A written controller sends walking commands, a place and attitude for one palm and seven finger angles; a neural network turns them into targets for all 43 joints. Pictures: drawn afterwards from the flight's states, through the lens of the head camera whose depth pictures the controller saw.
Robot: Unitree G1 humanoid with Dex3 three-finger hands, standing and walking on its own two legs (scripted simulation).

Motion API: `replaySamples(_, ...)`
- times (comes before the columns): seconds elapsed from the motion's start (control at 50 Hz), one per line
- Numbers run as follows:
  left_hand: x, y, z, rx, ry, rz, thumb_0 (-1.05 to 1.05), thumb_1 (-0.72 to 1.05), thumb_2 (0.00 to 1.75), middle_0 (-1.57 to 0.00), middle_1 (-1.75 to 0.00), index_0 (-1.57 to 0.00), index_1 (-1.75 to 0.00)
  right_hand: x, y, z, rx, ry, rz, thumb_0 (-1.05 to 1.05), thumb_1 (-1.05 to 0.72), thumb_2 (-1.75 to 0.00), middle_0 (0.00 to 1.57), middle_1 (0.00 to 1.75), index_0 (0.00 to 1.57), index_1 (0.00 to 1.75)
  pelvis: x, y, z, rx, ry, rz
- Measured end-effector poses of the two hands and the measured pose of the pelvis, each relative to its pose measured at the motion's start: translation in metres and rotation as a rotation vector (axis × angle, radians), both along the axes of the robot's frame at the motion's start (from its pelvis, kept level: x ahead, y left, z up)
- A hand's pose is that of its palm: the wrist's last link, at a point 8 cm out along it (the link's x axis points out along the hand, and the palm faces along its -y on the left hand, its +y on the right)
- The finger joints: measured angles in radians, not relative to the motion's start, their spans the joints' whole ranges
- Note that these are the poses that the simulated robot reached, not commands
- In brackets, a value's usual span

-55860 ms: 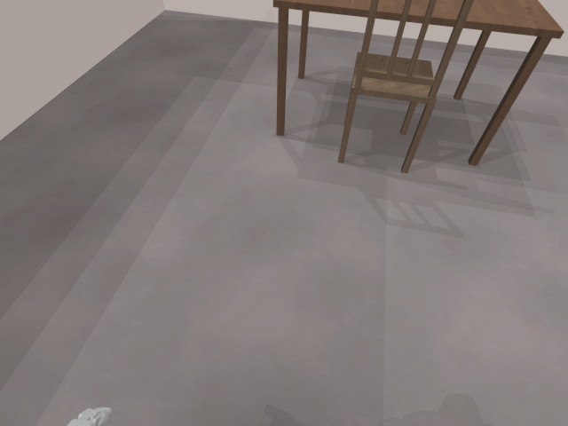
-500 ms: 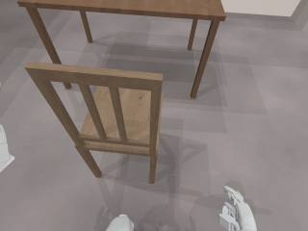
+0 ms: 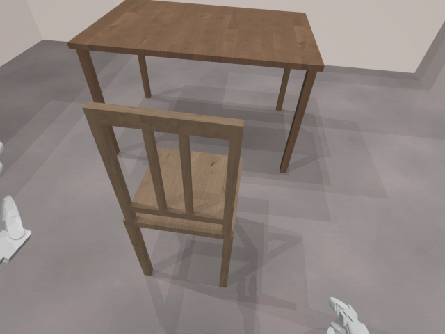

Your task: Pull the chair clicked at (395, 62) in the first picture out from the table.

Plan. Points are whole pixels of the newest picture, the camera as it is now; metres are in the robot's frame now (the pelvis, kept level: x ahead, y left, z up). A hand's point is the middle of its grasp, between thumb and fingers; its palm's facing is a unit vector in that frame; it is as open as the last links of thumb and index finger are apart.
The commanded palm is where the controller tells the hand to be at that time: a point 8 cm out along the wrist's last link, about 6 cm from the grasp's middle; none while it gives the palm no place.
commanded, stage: stop stepping back and stand still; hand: left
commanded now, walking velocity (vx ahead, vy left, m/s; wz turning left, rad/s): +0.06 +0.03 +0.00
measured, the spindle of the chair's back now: (156, 174) +0.53 +0.21 -0.07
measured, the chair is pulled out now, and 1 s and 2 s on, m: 0.60 0.60 0.60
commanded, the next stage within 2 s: let the arm hang, fingers relaxed in 0.12 s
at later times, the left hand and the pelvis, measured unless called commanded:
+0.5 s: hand out of the picture +0.12 +0.17 -0.17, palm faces +0.07 -0.99 -0.12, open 7.1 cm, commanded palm none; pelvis +0.03 +0.01 +0.00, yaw +1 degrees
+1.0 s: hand out of the picture +0.03 +0.18 -0.17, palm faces +0.04 -0.98 -0.20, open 7.4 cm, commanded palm none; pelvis +0.04 +0.01 +0.00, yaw +0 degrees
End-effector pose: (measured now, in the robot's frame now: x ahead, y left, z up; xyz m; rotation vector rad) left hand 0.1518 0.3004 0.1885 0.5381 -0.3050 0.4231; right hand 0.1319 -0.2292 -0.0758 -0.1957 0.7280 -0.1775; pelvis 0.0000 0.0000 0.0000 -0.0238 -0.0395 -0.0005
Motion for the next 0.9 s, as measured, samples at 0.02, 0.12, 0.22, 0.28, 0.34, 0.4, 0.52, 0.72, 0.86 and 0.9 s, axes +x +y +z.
replaySamples(0.02,-0.001,0.000,0.000,-0.003,-0.002,0.000,0.02,0.89,0.90,-0.21,-0.30,-0.21,-0.30,0.001,0.001,-0.001,-0.001,0.003,0.009,0.02,-0.90,-0.90,0.20,0.30,0.20,0.30,0.000,0.001,0.000,0.001,-0.002,0.000)
replaySamples(0.12,0.002,0.003,0.000,-0.008,-0.008,0.003,0.02,0.89,0.90,-0.21,-0.30,-0.21,-0.30,0.008,0.004,-0.002,-0.007,0.004,0.015,0.02,-0.90,-0.90,0.20,0.30,0.20,0.30,0.004,0.005,-0.001,0.000,-0.007,-0.002)
replaySamples(0.22,0.015,0.011,-0.008,-0.020,0.028,0.021,0.02,0.89,0.90,-0.21,-0.30,-0.21,-0.30,0.017,0.005,0.002,-0.008,-0.002,0.003,0.02,-0.90,-0.90,0.20,0.30,0.20,0.30,0.014,0.008,0.001,0.002,0.002,-0.002)
replaySamples(0.28,0.039,0.019,-0.062,-0.091,0.246,0.019,0.01,0.89,0.90,-0.20,-0.30,-0.20,-0.30,0.023,0.004,-0.013,0.007,0.061,0.056,0.01,-0.90,-0.90,0.20,0.30,0.20,0.30,0.018,0.012,-0.002,0.007,0.035,0.016)
replaySamples(0.34,0.048,0.012,-0.163,-0.293,0.635,0.062,0.01,0.90,0.90,-0.19,-0.30,-0.20,-0.30,0.019,0.005,-0.033,0.023,0.174,0.063,0.01,-0.90,-0.90,0.20,0.30,0.20,0.30,0.021,0.015,-0.004,0.014,0.049,0.022)
replaySamples(0.4,0.023,-0.022,-0.256,-0.457,1.017,0.059,0.01,0.91,0.90,-0.19,-0.30,-0.19,-0.30,0.004,0.009,-0.042,0.034,0.269,0.043,0.01,-0.90,-0.90,0.20,0.30,0.20,0.30,0.025,0.016,-0.005,0.024,0.046,0.019)
replaySamples(0.52,-0.049,-0.077,-0.332,-0.699,1.363,0.094,-0.04,1.00,0.90,-0.20,-0.30,-0.20,-0.30,-0.049,0.014,-0.044,0.018,0.483,-0.012,0.01,-0.91,-0.90,0.20,0.30,0.20,0.30,0.033,0.012,-0.001,0.015,0.033,0.021)
replaySamples(0.72,-0.103,-0.048,-0.328,-0.625,1.556,0.209,-0.02,0.96,0.90,-0.20,-0.30,-0.20,-0.30,-0.107,0.015,-0.054,0.053,0.670,-0.082,0.01,-0.92,-0.90,0.20,0.30,0.20,0.30,0.043,0.012,0.004,0.012,0.021,0.018)
replaySamples(0.86,-0.121,-0.052,-0.323,-0.617,1.598,0.245,0.00,0.93,0.90,-0.19,-0.30,-0.20,-0.30,-0.115,0.028,-0.064,0.112,0.689,-0.077,0.01,-0.91,-0.90,0.20,0.30,0.20,0.30,0.044,0.011,0.005,0.019,0.015,0.010)
replaySamples(0.9,-0.123,-0.057,-0.323,-0.622,1.601,0.241,0.00,0.92,0.90,-0.19,-0.30,-0.20,-0.30,-0.114,0.031,-0.066,0.124,0.686,-0.074,0.01,-0.91,-0.90,0.20,0.30,0.20,0.30,0.043,0.010,0.005,0.021,0.015,0.008)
